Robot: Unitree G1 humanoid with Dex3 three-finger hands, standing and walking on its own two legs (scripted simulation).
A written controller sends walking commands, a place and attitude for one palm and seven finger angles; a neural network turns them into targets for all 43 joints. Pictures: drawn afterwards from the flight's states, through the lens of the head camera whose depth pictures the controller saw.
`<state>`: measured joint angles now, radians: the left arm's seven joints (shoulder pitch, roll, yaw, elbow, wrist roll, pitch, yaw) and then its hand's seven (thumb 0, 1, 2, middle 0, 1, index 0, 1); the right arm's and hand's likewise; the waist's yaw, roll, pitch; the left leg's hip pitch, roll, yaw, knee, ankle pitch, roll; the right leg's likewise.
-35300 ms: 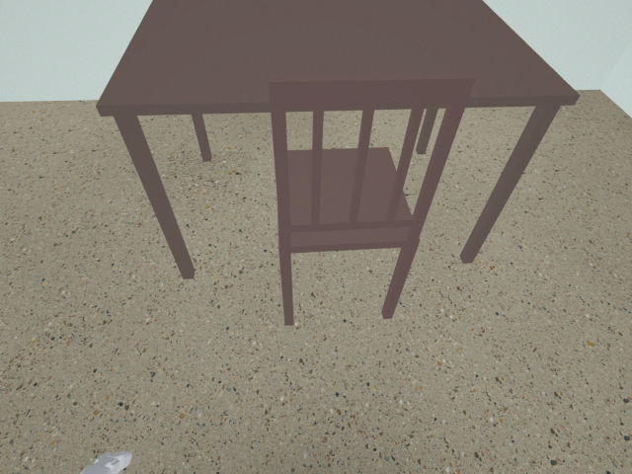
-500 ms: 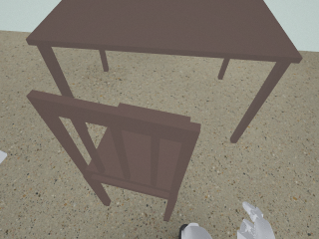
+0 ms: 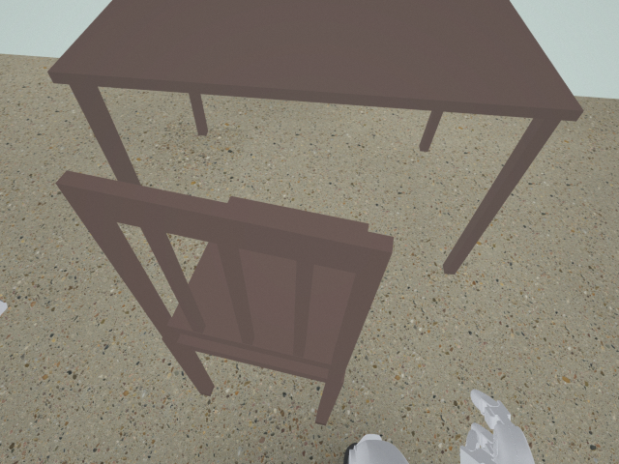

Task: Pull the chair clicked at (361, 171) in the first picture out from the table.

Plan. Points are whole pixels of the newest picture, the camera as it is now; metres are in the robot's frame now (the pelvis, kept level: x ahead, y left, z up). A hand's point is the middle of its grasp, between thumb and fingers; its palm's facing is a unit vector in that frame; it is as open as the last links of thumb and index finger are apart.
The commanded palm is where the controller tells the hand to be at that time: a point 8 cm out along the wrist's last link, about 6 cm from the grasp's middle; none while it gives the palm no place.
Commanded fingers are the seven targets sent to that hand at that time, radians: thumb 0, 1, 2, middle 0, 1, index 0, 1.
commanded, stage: step back with the hand held close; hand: left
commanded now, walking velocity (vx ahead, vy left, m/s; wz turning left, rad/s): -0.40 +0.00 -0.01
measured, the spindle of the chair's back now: (240, 300) +0.35 +0.12 -0.06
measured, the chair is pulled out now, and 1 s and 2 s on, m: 0.30 0.30 0.30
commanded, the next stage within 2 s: stop stepping back and stand still in 0.70 s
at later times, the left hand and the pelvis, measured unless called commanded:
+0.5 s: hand out of the picture +0.17 +0.24 +0.19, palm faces +0.43 -0.79 -0.44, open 7.4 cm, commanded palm +0.09 +0.29 +0.20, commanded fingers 0.00 0.90 0.90 -0.20 -0.30 -0.20 -0.30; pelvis -0.05 -0.01 +0.01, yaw +1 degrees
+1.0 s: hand out of the picture +0.03 +0.25 +0.18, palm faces +0.36 -0.81 -0.47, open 7.4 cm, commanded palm -0.03 +0.29 +0.20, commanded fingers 0.00 0.90 0.90 -0.20 -0.30 -0.20 -0.30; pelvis -0.18 +0.00 +0.02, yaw -3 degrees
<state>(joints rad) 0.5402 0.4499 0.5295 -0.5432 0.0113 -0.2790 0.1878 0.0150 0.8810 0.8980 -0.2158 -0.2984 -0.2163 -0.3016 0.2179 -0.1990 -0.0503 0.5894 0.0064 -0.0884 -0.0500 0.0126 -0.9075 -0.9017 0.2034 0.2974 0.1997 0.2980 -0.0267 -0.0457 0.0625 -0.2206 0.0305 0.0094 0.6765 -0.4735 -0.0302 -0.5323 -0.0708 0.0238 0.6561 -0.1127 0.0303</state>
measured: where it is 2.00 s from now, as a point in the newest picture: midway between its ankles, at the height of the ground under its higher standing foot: outside the picture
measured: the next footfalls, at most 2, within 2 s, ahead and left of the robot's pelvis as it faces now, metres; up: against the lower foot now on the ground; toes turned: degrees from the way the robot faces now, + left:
right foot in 0.38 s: +0.04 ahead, -0.14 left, +0.00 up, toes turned -4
right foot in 0.88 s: -0.12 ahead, -0.16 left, +0.00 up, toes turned -7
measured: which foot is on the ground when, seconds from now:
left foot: down 0.00-0.90, up 0.92-1.00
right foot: down 0.00-0.28, up 0.30-0.36, down 0.38-0.64, up 0.66-0.86, down 0.88-1.00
